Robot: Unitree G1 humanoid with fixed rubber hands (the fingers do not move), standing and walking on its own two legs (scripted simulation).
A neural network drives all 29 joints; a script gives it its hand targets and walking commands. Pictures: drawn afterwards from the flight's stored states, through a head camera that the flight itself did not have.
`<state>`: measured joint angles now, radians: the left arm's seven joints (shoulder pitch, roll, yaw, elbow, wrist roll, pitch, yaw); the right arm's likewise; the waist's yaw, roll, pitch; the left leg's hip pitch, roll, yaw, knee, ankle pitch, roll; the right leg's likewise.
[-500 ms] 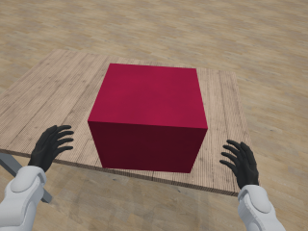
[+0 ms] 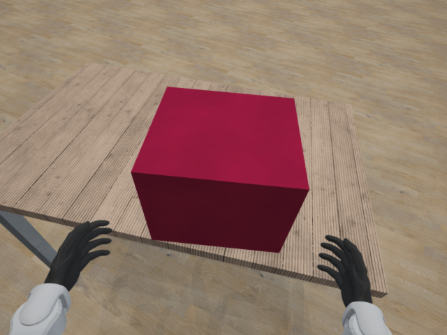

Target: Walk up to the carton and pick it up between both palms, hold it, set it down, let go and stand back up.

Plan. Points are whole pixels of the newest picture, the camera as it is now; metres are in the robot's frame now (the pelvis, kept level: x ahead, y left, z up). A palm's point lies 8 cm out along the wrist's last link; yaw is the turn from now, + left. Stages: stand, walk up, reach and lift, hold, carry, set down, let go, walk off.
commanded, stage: set down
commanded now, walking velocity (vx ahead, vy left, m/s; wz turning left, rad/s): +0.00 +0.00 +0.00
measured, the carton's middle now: (222, 169) +0.43 +0.03 +0.04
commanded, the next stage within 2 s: let go in 0.94 s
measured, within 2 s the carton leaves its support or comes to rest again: neither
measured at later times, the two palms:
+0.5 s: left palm (85, 301) +0.17 +0.25 -0.03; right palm (357, 310) +0.18 -0.21 -0.01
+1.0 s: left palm (114, 320) +0.16 +0.20 -0.08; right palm (359, 304) +0.19 -0.22 -0.01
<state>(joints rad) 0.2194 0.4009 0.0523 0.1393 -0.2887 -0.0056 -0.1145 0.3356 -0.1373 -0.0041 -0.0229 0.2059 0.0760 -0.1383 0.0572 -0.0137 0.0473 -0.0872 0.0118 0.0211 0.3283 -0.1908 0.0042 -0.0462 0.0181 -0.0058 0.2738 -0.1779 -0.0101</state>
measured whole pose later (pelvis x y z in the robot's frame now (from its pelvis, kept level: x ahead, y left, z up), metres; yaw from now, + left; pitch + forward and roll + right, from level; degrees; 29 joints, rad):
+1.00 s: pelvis -0.03 +0.00 +0.00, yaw -2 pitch -9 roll +0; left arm 0.13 0.15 0.03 0.53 0.08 0.17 0.00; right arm 0.05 -0.18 -0.01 0.48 0.01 -0.08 0.05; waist 0.00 -0.05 0.13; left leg 0.00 0.01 0.05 0.34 -0.18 0.00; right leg 0.01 0.02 0.02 0.34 -0.19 -0.02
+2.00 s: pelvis -0.03 +0.01 -0.01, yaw +4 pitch +2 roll -1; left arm 0.18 0.22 0.04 0.73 0.05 0.00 -0.06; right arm 0.17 -0.25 -0.08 0.31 -0.03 -0.10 0.02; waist -0.01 0.00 -0.03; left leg -0.35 -0.03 -0.04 0.53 -0.22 0.02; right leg -0.29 -0.02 -0.06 0.49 -0.25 0.01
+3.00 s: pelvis -0.03 +0.01 -0.02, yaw +5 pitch +2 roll -1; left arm 0.18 0.20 0.05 0.77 0.04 0.02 -0.04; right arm 0.19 -0.23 -0.10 0.29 -0.03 -0.09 -0.01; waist -0.01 0.02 -0.03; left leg -0.35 -0.03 -0.07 0.56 -0.23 0.02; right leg -0.27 -0.02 -0.08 0.50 -0.27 0.01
